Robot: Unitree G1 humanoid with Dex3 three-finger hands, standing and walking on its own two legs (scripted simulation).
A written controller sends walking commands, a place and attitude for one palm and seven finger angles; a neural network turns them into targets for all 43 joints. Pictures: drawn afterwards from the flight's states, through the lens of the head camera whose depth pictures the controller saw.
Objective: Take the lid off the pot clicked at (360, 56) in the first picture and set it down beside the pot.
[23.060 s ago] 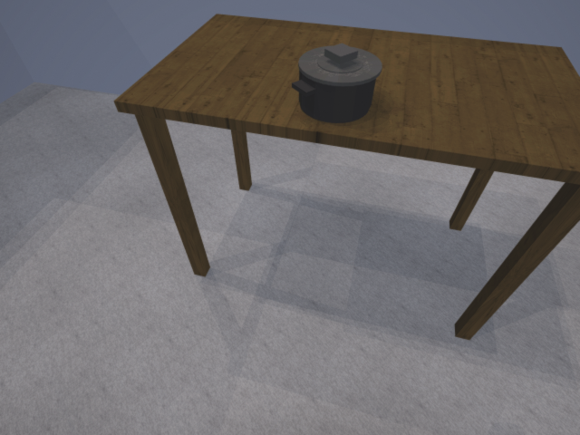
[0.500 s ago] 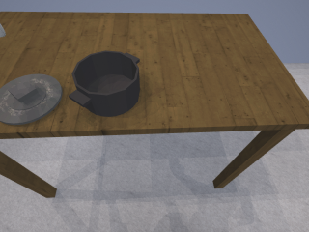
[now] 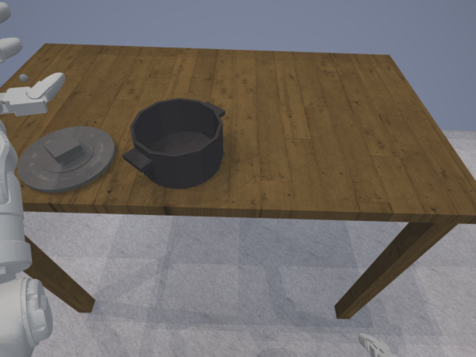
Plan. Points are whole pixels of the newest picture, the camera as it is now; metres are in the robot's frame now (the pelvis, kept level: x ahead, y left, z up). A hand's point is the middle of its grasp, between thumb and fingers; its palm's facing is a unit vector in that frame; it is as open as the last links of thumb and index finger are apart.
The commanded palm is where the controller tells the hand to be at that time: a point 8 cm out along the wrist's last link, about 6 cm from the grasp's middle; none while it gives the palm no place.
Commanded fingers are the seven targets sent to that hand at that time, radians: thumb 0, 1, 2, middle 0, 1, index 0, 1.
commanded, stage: draw the hand back to the body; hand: left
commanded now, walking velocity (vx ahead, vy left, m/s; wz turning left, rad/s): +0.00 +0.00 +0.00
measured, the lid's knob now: (63, 147) +0.48 +0.38 +0.06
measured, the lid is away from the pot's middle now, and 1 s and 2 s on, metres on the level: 0.24 0.24 0.24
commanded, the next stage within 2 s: step back with the hand held close in 1.42 s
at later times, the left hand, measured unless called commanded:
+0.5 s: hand (11, 135) +0.30 +0.27 +0.26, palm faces +0.55 -0.81 -0.20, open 8.4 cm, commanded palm +0.24 +0.29 +0.26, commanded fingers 0.00 0.85 0.89 -0.21 -0.32 -0.21 -0.32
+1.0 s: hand out of the picture +0.21 +0.24 +0.25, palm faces +0.53 -0.81 -0.24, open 7.4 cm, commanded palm +0.15 +0.27 +0.25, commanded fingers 0.00 0.90 0.90 -0.20 -0.30 -0.20 -0.30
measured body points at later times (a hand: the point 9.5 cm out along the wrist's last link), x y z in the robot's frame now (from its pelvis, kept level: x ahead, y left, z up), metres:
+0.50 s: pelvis -0.02 -0.03 +0.00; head -0.03 -0.05 +0.45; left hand +0.26 +0.31 +0.27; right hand +0.17 -0.27 -0.09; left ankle -0.04 +0.09 -0.75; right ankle -0.01 -0.14 -0.75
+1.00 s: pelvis -0.03 -0.02 +0.00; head -0.05 -0.04 +0.45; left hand +0.17 +0.28 +0.26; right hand +0.17 -0.24 -0.09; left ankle -0.04 +0.09 -0.75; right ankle -0.01 -0.14 -0.75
